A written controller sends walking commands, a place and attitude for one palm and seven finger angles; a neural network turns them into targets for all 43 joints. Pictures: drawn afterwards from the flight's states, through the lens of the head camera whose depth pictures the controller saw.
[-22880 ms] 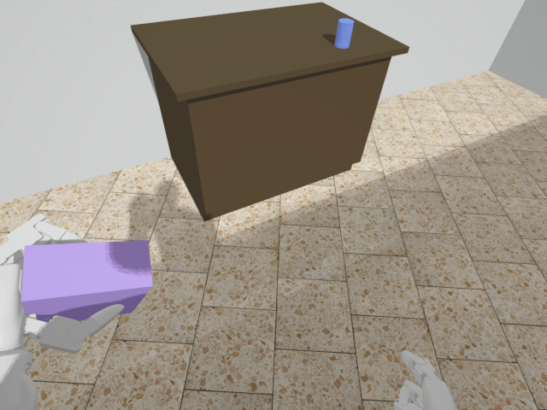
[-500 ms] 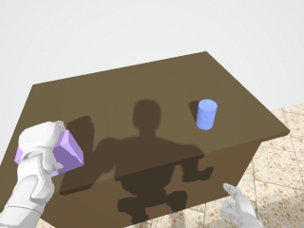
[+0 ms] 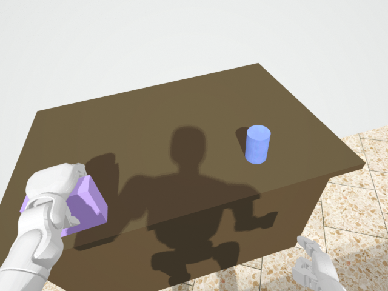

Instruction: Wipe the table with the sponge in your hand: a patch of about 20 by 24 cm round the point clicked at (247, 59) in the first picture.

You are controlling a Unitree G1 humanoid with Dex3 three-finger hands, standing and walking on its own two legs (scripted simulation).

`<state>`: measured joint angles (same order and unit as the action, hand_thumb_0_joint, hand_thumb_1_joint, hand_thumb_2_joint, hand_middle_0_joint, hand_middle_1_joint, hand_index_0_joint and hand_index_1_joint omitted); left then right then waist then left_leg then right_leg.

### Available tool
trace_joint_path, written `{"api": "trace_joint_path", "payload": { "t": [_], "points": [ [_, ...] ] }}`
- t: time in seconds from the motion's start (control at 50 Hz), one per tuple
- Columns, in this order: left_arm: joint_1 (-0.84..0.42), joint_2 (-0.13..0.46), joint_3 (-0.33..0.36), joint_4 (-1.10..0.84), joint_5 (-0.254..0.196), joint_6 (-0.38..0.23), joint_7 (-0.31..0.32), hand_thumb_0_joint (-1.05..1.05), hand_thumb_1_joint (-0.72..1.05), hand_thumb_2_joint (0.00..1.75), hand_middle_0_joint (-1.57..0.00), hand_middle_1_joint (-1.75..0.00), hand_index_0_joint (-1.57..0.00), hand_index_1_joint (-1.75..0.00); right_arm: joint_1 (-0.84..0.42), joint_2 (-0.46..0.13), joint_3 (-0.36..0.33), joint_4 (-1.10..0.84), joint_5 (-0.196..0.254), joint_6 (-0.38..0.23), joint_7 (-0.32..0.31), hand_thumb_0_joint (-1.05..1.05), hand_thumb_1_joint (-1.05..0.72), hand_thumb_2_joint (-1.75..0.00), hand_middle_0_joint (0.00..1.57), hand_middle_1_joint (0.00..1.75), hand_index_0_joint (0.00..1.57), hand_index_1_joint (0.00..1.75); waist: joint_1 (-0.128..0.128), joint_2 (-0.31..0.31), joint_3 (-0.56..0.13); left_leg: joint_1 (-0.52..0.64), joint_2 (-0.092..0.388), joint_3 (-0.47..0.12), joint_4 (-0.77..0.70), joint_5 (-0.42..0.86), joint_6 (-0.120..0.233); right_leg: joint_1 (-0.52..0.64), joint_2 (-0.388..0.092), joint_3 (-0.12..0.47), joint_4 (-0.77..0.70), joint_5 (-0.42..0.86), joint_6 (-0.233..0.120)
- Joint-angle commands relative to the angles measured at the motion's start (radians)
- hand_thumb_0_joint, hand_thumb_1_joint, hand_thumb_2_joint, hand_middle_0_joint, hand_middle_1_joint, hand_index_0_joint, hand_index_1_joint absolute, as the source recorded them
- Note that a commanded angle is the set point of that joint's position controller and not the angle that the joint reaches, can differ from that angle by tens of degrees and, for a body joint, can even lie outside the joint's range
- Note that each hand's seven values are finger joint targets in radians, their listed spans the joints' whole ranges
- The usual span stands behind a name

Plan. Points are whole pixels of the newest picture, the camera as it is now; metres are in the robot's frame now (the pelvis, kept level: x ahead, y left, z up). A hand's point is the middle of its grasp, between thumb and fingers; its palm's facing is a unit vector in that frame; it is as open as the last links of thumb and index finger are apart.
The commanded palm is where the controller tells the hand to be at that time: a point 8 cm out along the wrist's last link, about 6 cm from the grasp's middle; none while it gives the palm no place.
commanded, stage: move the sponge above the wiping area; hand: left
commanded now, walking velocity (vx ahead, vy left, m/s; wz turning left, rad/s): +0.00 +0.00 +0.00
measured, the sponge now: (72, 212) +0.25 +0.31 +0.04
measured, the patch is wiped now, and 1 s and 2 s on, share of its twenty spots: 0.00 0.00 0.00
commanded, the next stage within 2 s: lower the sponge onto the table in 1.74 s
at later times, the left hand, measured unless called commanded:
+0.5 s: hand (77, 206) +0.25 +0.29 +0.06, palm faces -0.18 -0.12 -0.98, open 9.5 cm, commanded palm +0.25 +0.30 +0.16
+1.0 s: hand (95, 206) +0.26 +0.25 +0.06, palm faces -0.11 -0.10 -0.99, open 9.4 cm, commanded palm +0.24 +0.28 +0.16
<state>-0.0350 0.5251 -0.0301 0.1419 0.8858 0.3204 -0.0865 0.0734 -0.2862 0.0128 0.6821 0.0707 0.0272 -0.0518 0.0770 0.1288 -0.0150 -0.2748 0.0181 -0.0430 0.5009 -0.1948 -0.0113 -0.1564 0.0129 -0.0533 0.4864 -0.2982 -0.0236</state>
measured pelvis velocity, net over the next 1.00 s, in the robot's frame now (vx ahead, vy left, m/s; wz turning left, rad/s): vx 0.00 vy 0.01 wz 0.00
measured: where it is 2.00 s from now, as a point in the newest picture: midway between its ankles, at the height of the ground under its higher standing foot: outside the picture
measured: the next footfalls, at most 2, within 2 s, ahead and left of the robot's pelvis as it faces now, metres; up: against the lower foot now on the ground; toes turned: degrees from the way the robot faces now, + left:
none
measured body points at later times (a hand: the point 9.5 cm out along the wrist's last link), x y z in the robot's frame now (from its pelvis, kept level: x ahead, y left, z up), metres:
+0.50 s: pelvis +0.00 +0.01 +0.00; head +0.00 -0.03 +0.45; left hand +0.26 +0.30 +0.11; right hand +0.23 -0.21 -0.09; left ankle +0.05 +0.13 -0.74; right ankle -0.02 -0.10 -0.74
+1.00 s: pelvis +0.00 +0.01 +0.00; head -0.01 -0.03 +0.45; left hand +0.26 +0.25 +0.11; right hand +0.23 -0.20 -0.09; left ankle +0.05 +0.13 -0.74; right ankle -0.02 -0.10 -0.74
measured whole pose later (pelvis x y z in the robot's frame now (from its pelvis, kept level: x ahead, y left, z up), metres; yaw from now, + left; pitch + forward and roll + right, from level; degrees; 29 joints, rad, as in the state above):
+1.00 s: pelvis +0.00 +0.01 +0.00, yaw +0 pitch -3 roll -1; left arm 0.00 0.46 -0.15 0.01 0.93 0.20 -0.06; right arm 0.06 -0.25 0.02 0.67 0.05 0.00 -0.06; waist 0.11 0.11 0.01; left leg -0.27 0.01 -0.04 0.51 -0.19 -0.01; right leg -0.15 0.00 -0.05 0.50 -0.30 -0.02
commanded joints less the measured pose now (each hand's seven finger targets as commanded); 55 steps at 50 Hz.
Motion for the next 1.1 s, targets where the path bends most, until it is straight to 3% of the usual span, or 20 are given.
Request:
{"api": "trace_joint_path", "payload": {
  "t": [0.0,0.06,0.1,0.18,0.2,0.28,0.36,0.46,0.5,0.52,0.6,0.62,0.68,0.74,0.82,0.9,0.96,1.0,1.02,1.08],
  "points": [
    [-0.304,0.33,0.195,-0.35,0.039,-0.166,0.037,0.0,0.1,1.3,-1.2,-1.6,-1.2,-1.6,-0.176,-0.08,-0.029,-0.19,-0.02,-0.068,-0.021,0.0,-0.9,-0.9,0.2,0.3,0.2,0.3,0.012,-0.088,-0.196,0.187,-0.063,0.016,-0.016,0.129,0.073,-0.066,0.028,0.051,-0.109,0.225,-0.022],
    [-0.358,0.331,0.259,-0.337,0.066,-0.228,0.141,0.0,0.1,1.3,-1.2,-1.6,-1.2,-1.6,-0.145,-0.067,-0.039,-0.16,-0.033,-0.088,-0.028,0.0,-0.9,-0.9,0.2,0.3,0.2,0.3,0.021,-0.048,-0.196,0.196,-0.065,0.023,-0.016,0.158,0.064,-0.096,0.033,0.036,-0.1,0.198,-0.031],
    [-0.398,0.412,0.347,-0.308,0.089,-0.207,0.21,0.0,0.1,1.3,-1.2,-1.6,-1.2,-1.6,-0.147,-0.08,-0.048,-0.142,-0.032,-0.087,-0.025,0.0,-0.9,-0.9,0.2,0.3,0.2,0.3,0.047,0.013,-0.214,0.193,-0.064,0.022,-0.024,0.163,0.051,-0.079,0.041,0.075,-0.103,0.18,-0.054],
    [-0.3,0.292,0.29,-0.23,0.05,-0.089,0.281,0.0,0.1,1.3,-1.2,-1.6,-1.2,-1.6,-0.168,-0.076,-0.06,-0.134,-0.017,-0.078,-0.002,0.0,-0.9,-0.9,0.2,0.3,0.2,0.3,0.062,0.019,-0.292,0.178,-0.053,0.042,-0.022,0.226,0.039,-0.007,0.023,0.047,-0.075,0.265,-0.047],
    [-0.267,0.314,0.302,-0.196,0.046,-0.045,0.268,0.0,0.1,1.3,-1.2,-1.6,-1.2,-1.6,-0.192,-0.086,-0.055,-0.133,-0.017,-0.071,-0.001,0.0,-0.9,-0.9,0.2,0.3,0.2,0.3,0.068,0.013,-0.278,0.168,-0.057,0.04,-0.029,0.211,0.035,0.004,0.024,0.068,-0.085,0.26,-0.048],
    [-0.193,0.151,0.086,-0.116,0.005,0.071,0.133,0.0,0.1,1.3,-1.2,-1.6,-1.2,-1.6,-0.215,-0.093,-0.038,-0.152,0.005,-0.046,0.007,0.0,-0.9,-0.9,0.2,0.3,0.2,0.3,0.019,-0.096,-0.174,0.106,-0.061,0.039,-0.045,0.141,0.048,-0.035,0.019,0.021,-0.093,0.242,-0.015],
    [-0.236,0.117,-0.016,-0.207,0.01,0.029,0.006,0.0,0.1,1.3,-1.2,-1.6,-1.2,-1.6,-0.213,-0.087,-0.022,-0.19,0.01,-0.047,0.002,0.0,-0.9,-0.9,0.2,0.3,0.2,0.3,-0.019,-0.127,-0.155,0.138,-0.063,0.015,-0.035,0.096,0.069,-0.075,0.021,0.015,-0.106,0.196,-0.012],
    [-0.357,0.251,0.131,-0.421,0.057,-0.181,0.052,0.0,0.1,1.3,-1.2,-1.6,-1.2,-1.6,-0.165,-0.062,-0.028,-0.196,-0.021,-0.079,-0.024,0.0,-0.9,-0.9,0.2,0.3,0.2,0.3,0.004,-0.06,-0.245,0.231,-0.055,-0.004,-0.025,0.148,0.075,-0.084,0.038,0.014,-0.091,0.184,-0.026],
    [-0.351,0.386,0.283,-0.469,0.088,-0.222,0.131,0.0,0.1,1.3,-1.2,-1.6,-1.2,-1.6,-0.149,-0.073,-0.036,-0.184,-0.038,-0.09,-0.025,0.0,-0.9,-0.9,0.2,0.3,0.2,0.3,0.044,0.034,-0.27,0.231,-0.05,-0.011,-0.03,0.179,0.062,-0.063,0.051,0.038,-0.079,0.196,-0.049],
    [-0.333,0.328,0.268,-0.46,0.096,-0.223,0.173,0.0,0.1,1.3,-1.2,-1.6,-1.2,-1.6,-0.141,-0.05,-0.033,-0.177,-0.041,-0.096,-0.02,0.0,-0.9,-0.9,0.2,0.3,0.2,0.3,0.043,0.041,-0.285,0.232,-0.049,-0.001,-0.024,0.217,0.057,-0.063,0.047,0.015,-0.062,0.203,-0.05],
    [-0.269,0.3,0.303,-0.386,0.075,-0.099,0.282,0.0,0.1,1.3,-1.2,-1.6,-1.2,-1.6,-0.173,-0.07,-0.05,-0.156,-0.033,-0.071,0.015,0.0,-0.9,-0.9,0.2,0.3,0.2,0.3,0.072,0.109,-0.276,0.203,-0.034,0.002,-0.037,0.256,0.027,-0.032,0.047,0.04,-0.063,0.213,-0.069],
    [-0.274,0.227,0.244,-0.351,0.051,-0.063,0.283,0.0,0.1,1.3,-1.2,-1.6,-1.2,-1.6,-0.176,-0.062,-0.048,-0.154,-0.022,-0.065,0.02,0.0,-0.9,-0.9,0.2,0.3,0.2,0.3,0.058,0.058,-0.276,0.188,-0.028,0.017,-0.039,0.237,0.026,-0.028,0.037,0.017,-0.06,0.208,-0.056],
    [-0.174,0.181,0.181,-0.208,0.01,0.045,0.23,0.0,0.1,1.3,-1.2,-1.6,-1.2,-1.6,-0.211,-0.081,-0.041,-0.146,-0.007,-0.038,0.018,0.0,-0.9,-0.9,0.2,0.3,0.2,0.3,0.05,-0.082,-0.196,0.134,-0.035,0.022,-0.065,0.15,0.03,-0.032,0.032,0.015,-0.096,0.176,-0.034],
    [-0.176,0.07,0.015,-0.189,0.001,0.099,0.124,0.0,0.1,1.3,-1.2,-1.6,-1.2,-1.6,-0.244,-0.08,-0.022,-0.174,0.012,-0.027,0.015,0.0,-0.9,-0.9,0.2,0.3,0.2,0.3,0.015,-0.112,-0.127,0.112,-0.047,0.02,-0.074,0.08,0.039,-0.065,0.027,0.011,-0.113,0.136,-0.024],
    [-0.307,0.051,-0.089,-0.292,0.034,0.046,0.028,0.0,0.1,1.3,-1.2,-1.6,-1.2,-1.6,-0.242,-0.071,-0.009,-0.205,0.014,-0.051,0.004,0.0,-0.9,-0.9,0.2,0.3,0.2,0.3,-0.022,-0.102,-0.154,0.145,-0.053,-0.005,-0.061,0.012,0.062,-0.099,0.026,0.013,-0.106,0.077,-0.022],
    [-0.449,0.283,0.11,-0.465,0.104,-0.115,0.064,0.0,0.1,1.3,-1.2,-1.6,-1.2,-1.6,-0.202,-0.067,-0.021,-0.202,-0.02,-0.078,-0.019,0.0,-0.9,-0.9,0.2,0.3,0.2,0.3,0.011,-0.036,-0.259,0.221,-0.048,-0.02,-0.047,0.067,0.069,-0.064,0.045,0.037,-0.089,0.115,-0.036],
    [-0.366,0.298,0.225,-0.417,0.11,-0.179,0.171,0.0,0.1,1.3,-1.2,-1.6,-1.2,-1.6,-0.153,-0.057,-0.032,-0.159,-0.039,-0.094,-0.022,0.0,-0.9,-0.9,0.2,0.3,0.2,0.3,0.04,-0.01,-0.267,0.222,-0.053,0.0,-0.039,0.168,0.056,-0.054,0.052,0.028,-0.08,0.177,-0.049],
    [-0.363,0.372,0.316,-0.374,0.115,-0.138,0.238,0.0,0.1,1.3,-1.2,-1.6,-1.2,-1.6,-0.166,-0.07,-0.038,-0.142,-0.035,-0.078,-0.011,0.0,-0.9,-0.9,0.2,0.3,0.2,0.3,0.07,0.042,-0.255,0.201,-0.053,0.002,-0.052,0.179,0.042,-0.024,0.058,0.079,-0.089,0.184,-0.07],
    [-0.395,0.274,0.243,-0.364,0.098,-0.11,0.264,0.0,0.1,1.3,-1.2,-1.6,-1.2,-1.6,-0.179,-0.052,-0.035,-0.148,-0.026,-0.075,-0.003,0.0,-0.9,-0.9,0.2,0.3,0.2,0.3,0.058,0.039,-0.263,0.194,-0.049,0.022,-0.044,0.206,0.037,-0.015,0.042,0.053,-0.077,0.206,-0.064],
    [-0.294,0.24,0.228,-0.237,0.04,-0.004,0.274,0.0,0.1,1.3,-1.2,-1.6,-1.2,-1.6,-0.213,-0.072,-0.041,-0.132,-0.009,-0.046,0.009,0.0,-0.9,-0.9,0.2,0.3,0.2,0.3,0.067,-0.002,-0.226,0.171,-0.046,0.036,-0.054,0.193,0.027,0.004,0.03,0.064,-0.101,0.225,-0.052]
  ]
}}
